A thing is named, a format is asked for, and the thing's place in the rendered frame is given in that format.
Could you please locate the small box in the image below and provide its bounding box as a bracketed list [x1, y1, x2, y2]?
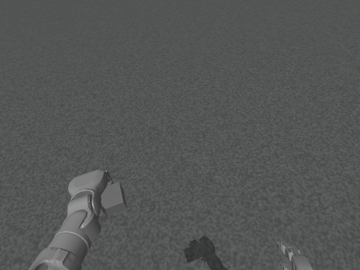
[101, 182, 127, 216]

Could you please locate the left robot hand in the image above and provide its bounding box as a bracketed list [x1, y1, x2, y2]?
[68, 169, 114, 221]

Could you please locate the right robot hand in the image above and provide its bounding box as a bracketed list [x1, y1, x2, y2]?
[276, 240, 314, 270]

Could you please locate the left robot arm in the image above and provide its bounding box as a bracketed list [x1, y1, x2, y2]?
[28, 188, 101, 270]

